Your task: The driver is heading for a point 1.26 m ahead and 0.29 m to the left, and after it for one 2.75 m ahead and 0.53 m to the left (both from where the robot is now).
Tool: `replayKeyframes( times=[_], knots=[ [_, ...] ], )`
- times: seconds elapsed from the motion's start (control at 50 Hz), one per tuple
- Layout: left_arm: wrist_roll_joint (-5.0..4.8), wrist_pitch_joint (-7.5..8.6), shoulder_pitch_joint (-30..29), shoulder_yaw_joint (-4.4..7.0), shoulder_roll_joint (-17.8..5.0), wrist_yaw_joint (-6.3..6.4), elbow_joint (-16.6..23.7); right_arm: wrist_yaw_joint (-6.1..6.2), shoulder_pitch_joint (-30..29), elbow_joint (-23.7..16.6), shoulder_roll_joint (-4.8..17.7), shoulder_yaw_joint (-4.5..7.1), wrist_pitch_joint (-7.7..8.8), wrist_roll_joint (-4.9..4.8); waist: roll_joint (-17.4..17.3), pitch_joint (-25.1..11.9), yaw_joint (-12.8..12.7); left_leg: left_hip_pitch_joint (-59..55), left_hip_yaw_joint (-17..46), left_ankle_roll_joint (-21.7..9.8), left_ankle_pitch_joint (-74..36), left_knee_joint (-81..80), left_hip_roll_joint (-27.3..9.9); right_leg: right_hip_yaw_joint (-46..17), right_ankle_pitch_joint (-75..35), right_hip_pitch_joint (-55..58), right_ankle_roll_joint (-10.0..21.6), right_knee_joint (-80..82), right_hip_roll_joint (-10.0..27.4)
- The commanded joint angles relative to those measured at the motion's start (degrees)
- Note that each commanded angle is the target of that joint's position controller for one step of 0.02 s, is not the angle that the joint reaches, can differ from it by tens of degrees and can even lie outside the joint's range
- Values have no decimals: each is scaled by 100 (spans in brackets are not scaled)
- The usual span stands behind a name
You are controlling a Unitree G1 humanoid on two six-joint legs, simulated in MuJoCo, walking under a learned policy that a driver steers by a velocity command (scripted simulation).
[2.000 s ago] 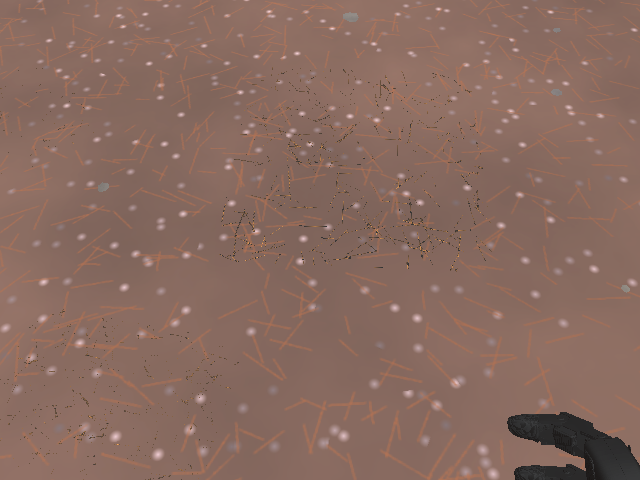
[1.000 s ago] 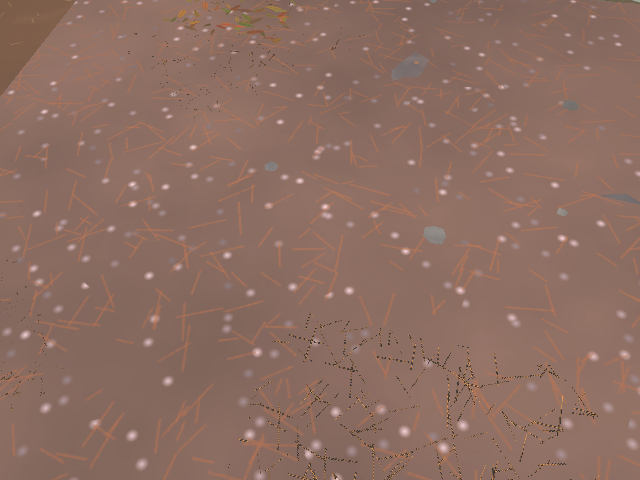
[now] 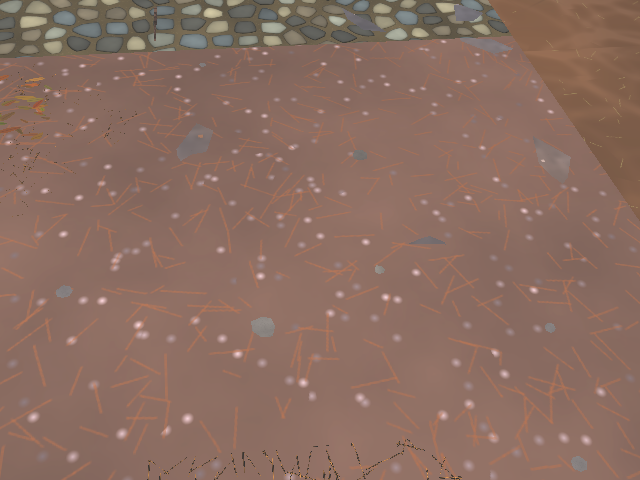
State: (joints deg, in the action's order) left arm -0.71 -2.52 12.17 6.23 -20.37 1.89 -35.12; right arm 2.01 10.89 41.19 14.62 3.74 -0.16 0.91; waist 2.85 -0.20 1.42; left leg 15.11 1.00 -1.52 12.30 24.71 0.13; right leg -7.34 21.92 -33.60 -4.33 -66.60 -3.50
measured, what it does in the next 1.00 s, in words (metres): steps on the spot, turning left: right foot, then left foot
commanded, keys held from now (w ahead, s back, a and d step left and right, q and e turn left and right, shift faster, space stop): shift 0.08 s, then q+shift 0.56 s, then shift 0.18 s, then e+shift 0.18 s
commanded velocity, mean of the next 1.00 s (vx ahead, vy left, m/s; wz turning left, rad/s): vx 0.00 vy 0.00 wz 0.35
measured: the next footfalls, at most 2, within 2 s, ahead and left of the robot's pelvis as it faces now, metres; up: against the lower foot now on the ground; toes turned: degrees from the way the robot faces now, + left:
right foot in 0.18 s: +0.03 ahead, -0.16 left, +0.00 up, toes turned +2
left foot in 0.56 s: +0.02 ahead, +0.12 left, +0.00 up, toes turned +21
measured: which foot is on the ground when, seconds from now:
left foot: down 0.00-0.20, up 0.22-0.54, down 0.56-1.00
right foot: up 0.00-0.16, down 0.18-0.56, up 0.58-1.00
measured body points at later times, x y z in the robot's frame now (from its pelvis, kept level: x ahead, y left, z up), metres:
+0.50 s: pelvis -0.01 -0.01 -0.01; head +0.03 +0.01 +0.44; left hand +0.11 +0.29 -0.11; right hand +0.17 -0.27 -0.11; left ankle -0.02 +0.10 -0.72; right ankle -0.01 -0.16 -0.74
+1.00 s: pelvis +0.01 +0.03 -0.01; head +0.02 +0.05 +0.44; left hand +0.00 +0.33 -0.12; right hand +0.29 -0.10 -0.08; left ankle -0.02 +0.10 -0.74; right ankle +0.08 -0.11 -0.72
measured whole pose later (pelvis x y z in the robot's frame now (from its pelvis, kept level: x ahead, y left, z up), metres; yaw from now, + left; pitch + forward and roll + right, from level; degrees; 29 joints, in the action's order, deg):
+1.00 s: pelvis +0.01 +0.03 -0.01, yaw +25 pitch +1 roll +0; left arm -1.0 -1.3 12.6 4.0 -16.5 0.6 -41.7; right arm 0.5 5.3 35.7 12.7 0.7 -0.8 1.6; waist 1.7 0.4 -1.6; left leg 14.8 2.1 -4.4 14.6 28.7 4.9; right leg -0.9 19.9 -22.3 -3.5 -43.3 3.3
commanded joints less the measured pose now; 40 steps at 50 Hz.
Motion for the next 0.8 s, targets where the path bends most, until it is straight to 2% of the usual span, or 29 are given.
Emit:
replayKeyframes(
  times=[0.02, 0.06, 0.08, 0.12, 0.14, 0.16, 0.18, 0.2, 0.22, 0.24, 0.26, 0.28, 0.3, 0.32, 0.36, 0.4, 0.42, 0.48, 0.52, 0.54, 0.56, 0.58, 0.6, 0.62, 0.64, 0.66, 0.68, 0.72, 0.8],
  knots=[
    [10, 105, -295, -86, -69, -9, 523, 33, -51, -331, 856, 171, 32, -24, -1128, -313, 37, -1031, 1060, -1211, -1991, -546, -1270, 178, 52, -367, -144, 646, 188],
    [40, 118, -386, -176, 57, -54, 563, 9, -87, -315, 983, 203, 8, -61, -1318, -431, 58, -919, 906, -1205, -2090, -478, -1304, 410, 242, 301, -114, 1545, 337],
    [28, 121, -391, -189, 51, -73, 556, -13, -86, -299, 1050, 220, -4, -78, -1423, -453, 76, -783, 856, -1208, -2152, -460, -1313, 571, 309, 678, -85, 1943, 340],
    [43, 133, -238, -202, 149, -82, 408, -81, 40, -201, 819, 111, -2, -122, -1440, -452, 34, -468, 946, -1133, -2077, -320, -1176, 674, -22, 1550, 4, 3153, 282],
    [60, 146, -39, -194, 206, -87, 281, -116, 20, -164, 765, 75, 0, -193, -1379, -332, -120, -252, 948, -1012, -2030, -200, -1062, 788, -756, 2074, 105, 4160, 170],
    [63, 152, 46, -136, 46, -71, 232, -136, 174, -119, 854, 96, 23, -275, -1327, -196, -168, -3, 1034, -814, -1920, -108, -960, 782, -1414, 2541, 254, 4842, 109],
    [77, 145, 214, -42, -320, -5, 280, -176, 320, -133, 931, 113, 87, -244, -1119, -377, -160, 428, 1135, -467, -1314, 39, -856, 365, -1925, 3252, 425, 4672, 581],
    [188, 88, 500, 58, -770, 87, 352, -250, 280, -292, 637, 32, 178, -77, 15, -773, -151, 1226, 760, -76, 294, 1059, -362, -498, -3949, 4103, 816, 4152, 1723],
    [235, 29, 444, 164, -1008, 60, 171, -245, 121, -454, 590, 38, 242, -227, 1398, -722, -184, 1769, -50, 212, 1824, 1648, 62, -917, -3825, 3430, 1625, 4355, 2527],
    [292, 97, 311, 104, -699, 36, 322, -202, -147, -449, 1011, 166, 202, -265, 1103, -544, -453, 1888, 9, 408, 2352, 2901, -86, -1037, -3590, 3111, 1969, 4616, 2601],
    [303, 157, 127, 32, -443, 46, 334, -165, -113, -402, 1104, 272, 103, -315, 934, -391, -374, 2173, 78, 480, 2336, 3835, -97, -832, -3528, 2963, 1939, 4696, 2517],
    [250, 215, -236, -21, -295, 55, 399, -99, 162, -258, 975, 299, -52, -299, 772, -298, -178, 2171, 176, 556, 2106, 4268, -190, -411, -3371, 2753, 1752, 4718, 2291],
    [160, 263, -576, -34, -204, 52, 416, -52, 340, -236, 913, 313, -188, -257, 774, -166, -28, 2200, 206, 632, 1757, 4412, -260, -104, -3301, 2571, 1627, 4744, 2199],
    [145, 286, -700, -48, -151, 66, 406, -31, 353, -271, 808, 299, -270, -238, 725, -85, 22, 2168, 135, 681, 1464, 4389, -296, 181, -3258, 2430, 1550, 4779, 2090],
    [154, 281, -695, -24, -132, 92, 330, -64, 150, -486, 650, 260, -327, -231, 685, -80, -49, 2157, -62, 736, 1000, 3954, -388, 534, -2954, 2466, 1514, 4815, 2031],
    [139, 258, -648, 22, -211, 116, 257, -187, -74, -707, 494, 186, -320, -225, 671, -215, -172, 1893, -169, 668, 821, 3141, -502, 792, -2842, 2627, 1482, 4689, 2068],
    [121, 252, -625, 65, -319, 109, 220, -258, -154, -814, 457, 161, -311, -216, 690, -294, -220, 1687, -241, 595, 839, 2779, -527, 854, -2915, 2663, 1483, 4635, 2154],
    [18, 277, -597, 164, -564, 18, 114, -390, -36, -954, 672, 243, -343, -226, 706, -421, -207, 1137, -560, 356, 846, 2068, -390, 962, -3075, 2719, 1410, 4382, 2390],
    [-101, 299, -725, 179, -562, -48, 58, -400, 256, -923, 722, 320, -394, -247, 596, -419, 3, 546, -781, 121, 343, 1238, -209, 1210, -2771, 2552, 1115, 3916, 2386],
    [-119, 305, -536, 161, -429, -87, -51, -338, 511, -849, 835, 402, -395, -235, 314, -456, 89, -62, -723, -64, -152, 732, -27, 1470, -2336, 2234, 827, 3352, 2165],
    [-15, 313, -305, 122, -225, -127, -90, -227, 909, -813, 1386, 605, -358, -221, -842, -513, 187, -1108, 297, -461, -2143, 162, -436, 1918, -1305, 1235, 352, 1904, 1589],
    [232, 340, -746, -43, 162, -111, 425, -176, 934, -1021, 2219, 738, -258, -93, -2611, -573, 71, -1879, 3125, -1733, -3714, -178, -1938, 1636, 1856, -842, -161, 44, 496],
    [199, 362, -1234, 8, -97, -64, 470, -277, 1060, -1061, 1929, 645, -60, 53, -1684, -1194, 483, -1821, 3433, -2167, -3068, -436, -2226, 411, 1991, -1036, -60, -804, 377],
    [78, 376, -1357, 29, -201, -40, 479, -282, 856, -1023, 1766, 562, 61, 28, -1303, -941, 350, -1628, 2982, -1929, -2407, -505, -1988, 213, 1512, -1113, 118, -896, 438],
    [83, 385, -1245, 51, -227, 5, 377, -230, 552, -1018, 1584, 518, 90, -109, -909, -669, 145, -1385, 2583, -1569, -1823, -493, -1662, 141, 953, -1115, 227, -635, 547],
    [128, 363, -1088, 90, -349, 55, 268, -162, 152, -1086, 1341, 421, 35, -223, -763, -547, -34, -1154, 2231, -1299, -1658, -458, -1518, 147, 469, -1050, 244, -360, 656],
    [139, 331, -930, 118, -388, 54, 170, -95, -133, -1168, 1191, 338, -18, -223, -853, -571, -168, -795, 1910, -1169, -1843, -456, -1342, 238, 135, -660, 223, -311, 636],
    [120, 289, -655, 86, -258, 3, -5, -26, -224, -1210, 1104, 265, -53, -106, -858, -736, -224, -594, 1592, -1124, -2146, -442, -1159, 386, -302, -253, 124, -304, 503],
    [83, 226, -669, -10, -100, 5, -58, 11, -93, -1112, 1099, 205, -59, -78, -895, -624, -98, -671, 1525, -1147, -1776, -482, -1064, 420, -531, -166, -52, 496, 482]
  ],
)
